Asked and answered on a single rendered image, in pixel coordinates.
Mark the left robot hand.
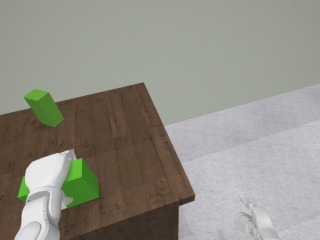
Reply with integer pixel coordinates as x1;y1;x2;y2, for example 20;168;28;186
25;149;77;210

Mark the right robot hand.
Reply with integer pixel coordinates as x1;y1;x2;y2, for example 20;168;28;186
236;194;274;240

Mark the right robot forearm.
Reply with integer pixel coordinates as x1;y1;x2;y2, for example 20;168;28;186
256;227;283;240

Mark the table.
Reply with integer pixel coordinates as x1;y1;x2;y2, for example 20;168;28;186
0;82;195;240

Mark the sponge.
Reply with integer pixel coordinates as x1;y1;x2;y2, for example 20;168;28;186
17;158;99;210

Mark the left robot forearm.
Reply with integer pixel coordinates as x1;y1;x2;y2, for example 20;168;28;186
14;186;62;240

